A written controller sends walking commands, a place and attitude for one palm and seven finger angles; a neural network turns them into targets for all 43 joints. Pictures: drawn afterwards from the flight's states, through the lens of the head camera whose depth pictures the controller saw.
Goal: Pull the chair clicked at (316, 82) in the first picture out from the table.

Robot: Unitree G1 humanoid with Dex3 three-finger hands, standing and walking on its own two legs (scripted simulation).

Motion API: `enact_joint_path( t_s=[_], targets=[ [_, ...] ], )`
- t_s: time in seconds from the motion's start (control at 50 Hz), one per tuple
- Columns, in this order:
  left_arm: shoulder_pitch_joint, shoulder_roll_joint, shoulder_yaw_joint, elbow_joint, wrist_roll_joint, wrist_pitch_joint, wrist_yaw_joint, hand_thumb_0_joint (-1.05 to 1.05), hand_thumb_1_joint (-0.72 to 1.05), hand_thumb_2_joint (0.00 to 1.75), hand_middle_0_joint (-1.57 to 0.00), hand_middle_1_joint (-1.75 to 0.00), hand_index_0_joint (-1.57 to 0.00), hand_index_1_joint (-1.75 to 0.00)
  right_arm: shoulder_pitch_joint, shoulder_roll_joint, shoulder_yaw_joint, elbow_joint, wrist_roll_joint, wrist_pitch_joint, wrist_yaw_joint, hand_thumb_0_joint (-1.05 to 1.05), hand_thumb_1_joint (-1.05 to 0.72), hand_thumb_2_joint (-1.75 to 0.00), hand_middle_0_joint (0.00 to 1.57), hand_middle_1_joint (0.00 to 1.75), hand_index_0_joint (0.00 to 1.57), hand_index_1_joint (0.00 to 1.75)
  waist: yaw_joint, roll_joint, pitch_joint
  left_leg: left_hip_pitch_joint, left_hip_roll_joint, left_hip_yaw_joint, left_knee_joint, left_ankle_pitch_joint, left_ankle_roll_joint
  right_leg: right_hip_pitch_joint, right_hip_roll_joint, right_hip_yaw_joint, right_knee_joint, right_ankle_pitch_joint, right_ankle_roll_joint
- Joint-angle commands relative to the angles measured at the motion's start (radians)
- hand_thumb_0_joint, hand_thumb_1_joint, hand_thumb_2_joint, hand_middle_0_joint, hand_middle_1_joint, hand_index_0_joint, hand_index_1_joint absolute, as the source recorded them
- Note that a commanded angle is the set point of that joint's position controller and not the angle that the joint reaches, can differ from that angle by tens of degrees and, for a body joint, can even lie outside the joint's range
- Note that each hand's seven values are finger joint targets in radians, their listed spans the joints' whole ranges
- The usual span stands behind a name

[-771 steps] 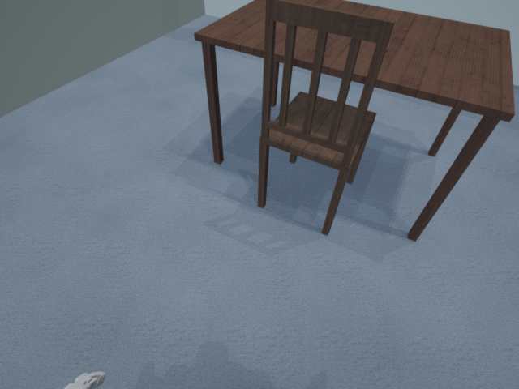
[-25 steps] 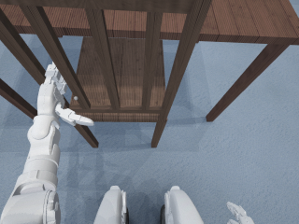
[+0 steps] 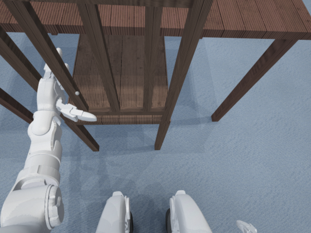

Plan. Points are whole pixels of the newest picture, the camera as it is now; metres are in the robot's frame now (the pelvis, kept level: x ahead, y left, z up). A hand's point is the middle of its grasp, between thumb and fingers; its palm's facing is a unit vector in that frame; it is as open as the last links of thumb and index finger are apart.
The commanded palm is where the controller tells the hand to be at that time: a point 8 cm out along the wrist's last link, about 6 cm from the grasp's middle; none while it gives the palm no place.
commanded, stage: push the fingers through the gap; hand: left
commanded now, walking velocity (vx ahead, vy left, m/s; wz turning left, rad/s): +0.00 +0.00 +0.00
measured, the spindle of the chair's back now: (106, 75) +0.48 +0.11 +0.06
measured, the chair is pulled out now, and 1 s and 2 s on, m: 0.00 0.00 0.04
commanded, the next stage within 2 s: hook a spindle and tug to test in 0.16 s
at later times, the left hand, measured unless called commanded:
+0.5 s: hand (77, 95) +0.44 +0.18 +0.02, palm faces +0.00 -1.00 -0.04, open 16.3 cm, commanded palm +0.42 +0.23 +0.02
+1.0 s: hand (74, 93) +0.45 +0.19 +0.02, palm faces +0.01 -1.00 -0.03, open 8.1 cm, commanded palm +0.43 +0.23 +0.02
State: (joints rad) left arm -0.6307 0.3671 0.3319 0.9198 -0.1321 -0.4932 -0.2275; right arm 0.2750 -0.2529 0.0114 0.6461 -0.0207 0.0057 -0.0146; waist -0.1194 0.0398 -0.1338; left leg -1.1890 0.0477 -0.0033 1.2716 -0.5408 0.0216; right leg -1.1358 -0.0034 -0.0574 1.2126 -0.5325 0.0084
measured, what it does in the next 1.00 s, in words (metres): stands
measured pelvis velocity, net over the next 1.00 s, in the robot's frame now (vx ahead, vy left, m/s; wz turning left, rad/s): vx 0.00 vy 0.00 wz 0.00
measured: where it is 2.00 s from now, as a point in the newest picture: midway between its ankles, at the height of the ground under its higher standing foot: outside the picture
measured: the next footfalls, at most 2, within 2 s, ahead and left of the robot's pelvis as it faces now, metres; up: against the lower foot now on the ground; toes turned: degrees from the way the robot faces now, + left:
none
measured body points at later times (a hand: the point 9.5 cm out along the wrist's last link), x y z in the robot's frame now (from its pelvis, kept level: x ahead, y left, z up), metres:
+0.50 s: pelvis +0.00 +0.00 +0.00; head +0.14 +0.02 +0.43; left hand +0.44 +0.24 +0.03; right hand +0.08 -0.26 -0.12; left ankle +0.02 +0.10 -0.62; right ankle +0.02 -0.13 -0.62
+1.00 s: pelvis +0.00 +0.00 +0.00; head +0.15 +0.02 +0.43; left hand +0.44 +0.24 +0.03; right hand +0.07 -0.26 -0.12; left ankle +0.02 +0.10 -0.62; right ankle +0.02 -0.13 -0.62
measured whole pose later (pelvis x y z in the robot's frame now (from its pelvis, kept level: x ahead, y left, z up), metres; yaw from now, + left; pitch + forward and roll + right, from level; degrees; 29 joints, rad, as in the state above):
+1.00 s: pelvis +0.00 +0.00 +0.00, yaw +0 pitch +26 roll -4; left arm -0.61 0.35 0.31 0.90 -0.14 -0.49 -0.21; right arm 0.27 -0.25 0.01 0.65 -0.02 0.01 -0.01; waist -0.11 0.04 -0.15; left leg -1.18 0.04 0.00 1.27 -0.54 0.03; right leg -1.12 -0.01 -0.06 1.21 -0.53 0.01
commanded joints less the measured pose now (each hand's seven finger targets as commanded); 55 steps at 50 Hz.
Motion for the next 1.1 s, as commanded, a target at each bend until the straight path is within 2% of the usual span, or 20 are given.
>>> enact_joint_path(
  t_s=[0.0,0.06,0.08,0.12,0.18,0.2,0.24,0.36,0.54,0.58,0.6,0.66,0.7,0.74,0.78,0.84,0.9,1.0,1.04,1.08],
  targets=[
    [-0.336,0.201,0.027,-0.234,-0.010,-0.071,0.015,0.00,-0.50,0.30,-0.06,-0.08,-0.06,-0.08,0.122,-0.166,-0.061,-0.068,0.001,-0.023,-0.011,0.00,-0.90,-0.90,0.20,0.30,0.20,0.30,-0.011,0.088,-0.528,0.453,-0.017,-0.048,-0.135,0.434,-0.002,0.194,0.016,0.008,-0.141,0.312,-0.029],
    [-0.318,0.212,0.037,-0.219,-0.007,-0.074,0.020,0.00,-0.50,0.30,-0.06,-0.08,-0.06,-0.08,0.124,-0.167,-0.061,-0.064,0.001,-0.021,-0.012,0.00,-0.90,-0.90,0.20,0.30,0.20,0.30,-0.012,0.057,-0.510,0.439,-0.015,-0.049,-0.133,0.439,-0.001,0.201,0.018,0.007,-0.139,0.322,-0.030],
    [-0.321,0.195,0.021,-0.245,-0.005,-0.078,0.019,0.00,-0.50,0.30,-0.06,-0.08,-0.06,-0.08,0.120,-0.164,-0.061,-0.070,0.001,-0.022,-0.011,0.00,-0.90,-0.90,0.20,0.30,0.20,0.30,-0.009,0.089,-0.524,0.454,-0.016,-0.046,-0.135,0.453,-0.003,0.201,0.017,0.009,-0.138,0.331,-0.030],
    [-0.280,0.201,0.032,-0.237,-0.010,-0.076,0.019,0.00,-0.50,0.30,-0.06,-0.08,-0.06,-0.08,0.115,-0.165,-0.062,-0.073,0.002,-0.022,-0.008,0.00,-0.90,-0.90,0.20,0.30,0.20,0.30,0.000,0.076,-0.513,0.453,-0.016,-0.045,-0.142,0.450,-0.006,0.212,0.017,0.008,-0.144,0.331,-0.031],
    [-0.274,0.147,-0.007,-0.191,-0.011,-0.066,0.014,0.00,-0.50,0.30,-0.06,-0.08,-0.06,-0.08,0.111,-0.163,-0.063,-0.070,0.007,-0.019,-0.005,0.00,-0.90,-0.90,0.20,0.30,0.20,0.30,-0.018,0.051,-0.459,0.424,-0.016,-0.044,-0.143,0.400,-0.003,0.179,0.018,0.004,-0.151,0.291,-0.028],
    [-0.295,0.179,0.016,-0.190,-0.011,-0.066,0.016,0.00,-0.50,0.30,-0.06,-0.08,-0.06,-0.08,0.113,-0.168,-0.062,-0.063,0.005,-0.019,-0.006,0.00,-0.90,-0.90,0.20,0.30,0.20,0.30,-0.018,0.038,-0.452,0.405,-0.015,-0.047,-0.141,0.388,-0.001,0.180,0.017,0.004,-0.147,0.285,-0.028],
    [-0.287,0.184,0.020,-0.203,-0.010,-0.071,0.016,0.00,-0.50,0.30,-0.06,-0.08,-0.06,-0.08,0.110,-0.166,-0.063,-0.073,0.006,-0.018,-0.008,0.00,-0.90,-0.90,0.20,0.30,0.20,0.30,-0.008,0.051,-0.466,0.416,-0.019,-0.044,-0.144,0.394,-0.003,0.191,0.017,0.007,-0.146,0.289,-0.031],
    [-0.342,0.172,0.000,-0.266,-0.008,-0.097,0.024,0.00,-0.50,0.30,-0.17,-0.41,-0.17,-0.41,0.103,-0.163,-0.063,-0.074,0.002,-0.025,-0.008,0.00,-0.90,-0.90,0.20,0.30,0.20,0.30,-0.012,0.102,-0.514,0.480,-0.016,-0.055,-0.136,0.429,-0.008,0.162,0.017,0.004,-0.135,0.292,-0.033],
    [-0.315,0.154,-0.009,-0.210,-0.005,-0.067,0.024,0.00,-0.50,0.30,-0.32,-0.90,-0.32,-0.90,0.102,-0.164,-0.062,-0.072,0.006,-0.021,-0.007,0.00,-0.90,-0.90,0.20,0.30,0.20,0.30,-0.014,0.050,-0.474,0.422,-0.019,-0.050,-0.140,0.386,-0.004,0.176,0.016,0.004,-0.141,0.279,-0.031],
    [-0.328,0.145,-0.018,-0.242,-0.007,-0.074,0.023,0.00,-0.39,0.35,-0.36,-1.01,-0.36,-1.01,0.100,-0.163,-0.064,-0.077,0.005,-0.025,-0.006,0.00,-0.90,-0.90,0.20,0.30,0.20,0.30,-0.011,0.081,-0.508,0.453,-0.020,-0.049,-0.139,0.397,-0.006,0.175,0.017,0.006,-0.143,0.279,-0.033],
    [-0.308,0.168,0.003,-0.224,-0.008,-0.072,0.023,0.00,-0.33,0.37,-0.38,-1.07,-0.38,-1.07,0.099,-0.165,-0.065,-0.074,0.006,-0.024,-0.007,0.00,-0.90,-0.90,0.20,0.30,0.20,0.30,-0.008,0.068,-0.495,0.442,-0.019,-0.049,-0.139,0.391,-0.007,0.179,0.017,0.007,-0.145,0.279,-0.033],
    [-0.342,0.158,-0.011,-0.205,-0.005,-0.076,0.018,0.00,-0.16,0.44,-0.43,-1.23,-0.43,-1.23,0.104,-0.163,-0.061,-0.069,0.005,-0.024,-0.009,0.00,-0.90,-0.90,0.20,0.30,0.20,0.30,-0.022,0.035,-0.481,0.399,-0.022,-0.047,-0.130,0.372,0.001,0.188,0.019,0.009,-0.139,0.279,-0.030],
    [-0.333,0.192,0.020,-0.184,-0.008,-0.075,0.015,0.00,-0.05,0.49,-0.46,-1.34,-0.46,-1.34,0.106,-0.168,-0.061,-0.064,0.005,-0.022,-0.010,0.00,-0.90,-0.90,0.20,0.30,0.20,0.30,-0.017,0.033,-0.469,0.385,-0.021,-0.043,-0.129,0.365,0.001,0.193,0.018,0.014,-0.143,0.279,-0.029],
    [-0.330,0.171,0.001,-0.201,-0.007,-0.076,0.008,0.00,0.06,0.54,-0.50,-1.45,-0.50,-1.45,0.104,-0.163,-0.062,-0.071,0.005,-0.021,-0.009,0.00,-0.90,-0.90,0.20,0.30,0.20,0.30,-0.015,0.064,-0.490,0.410,-0.023,-0.042,-0.130,0.383,-0.001,0.189,0.018,0.013,-0.140,0.288,-0.031],
    [-0.312,0.152,-0.011,-0.221,-0.010,-0.074,0.004,0.00,0.17,0.59,-0.50,-1.45,-0.50,-1.45,0.107,-0.162,-0.063,-0.076,0.007,-0.022,-0.006,0.00,-0.90,-0.90,0.20,0.30,0.20,0.30,-0.005,0.099,-0.515,0.454,-0.021,-0.047,-0.135,0.416,-0.006,0.179,0.018,0.008,-0.139,0.296,-0.035],
    [-0.312,0.170,0.001,-0.227,-0.014,-0.066,0.007,0.00,0.34,0.66,-0.50,-1.45,-0.50,-1.45,0.109,-0.165,-0.065,-0.072,0.006,-0.021,-0.006,0.00,-0.90,-0.90,0.20,0.30,0.20,0.30,-0.006,0.072,-0.513,0.447,-0.019,-0.052,-0.135,0.420,-0.005,0.190,0.018,0.007,-0.140,0.303,-0.034],
    [-0.309,0.143,-0.017,-0.223,-0.014,-0.060,0.011,0.00,0.51,0.73,-0.50,-1.45,-0.50,-1.45,0.110,-0.163,-0.066,-0.068,0.006,-0.021,-0.003,0.00,-0.90,-0.90,0.20,0.30,0.20,0.30,-0.014,0.072,-0.505,0.455,-0.017,-0.054,-0.136,0.420,-0.006,0.170,0.019,0.002,-0.142,0.297,-0.032],
    [-0.302,0.161,-0.003,-0.233,-0.015,-0.063,0.013,0.00,0.79,0.85,-0.50,-1.45,-0.50,-1.45,0.108,-0.164,-0.065,-0.069,0.007,-0.019,-0.003,0.00,-0.90,-0.90,0.20,0.30,0.20,0.30,-0.012,0.070,-0.492,0.444,-0.019,-0.050,-0.139,0.417,-0.005,0.180,0.020,0.003,-0.144,0.299,-0.033],
    [-0.254,0.172,0.013,-0.224,-0.015,-0.061,0.010,0.00,0.90,0.90,-0.50,-1.45,-0.50,-1.45,0.110,-0.163,-0.065,-0.076,0.007,-0.017,-0.002,0.00,-0.90,-0.90,0.20,0.30,0.20,0.30,0.001,0.063,-0.500,0.438,-0.021,-0.045,-0.141,0.438,-0.005,0.208,0.021,0.007,-0.143,0.323,-0.034],
    [-0.269,0.167,0.006,-0.234,-0.014,-0.064,0.007,0.00,0.90,0.90,-0.50,-1.45,-0.50,-1.45,0.111,-0.163,-0.064,-0.076,0.006,-0.018,-0.001,0.00,-0.90,-0.90,0.20,0.30,0.20,0.30,-0.002,0.078,-0.498,0.449,-0.019,-0.048,-0.140,0.446,-0.007,0.192,0.020,0.003,-0.139,0.322,-0.034]
  ],
)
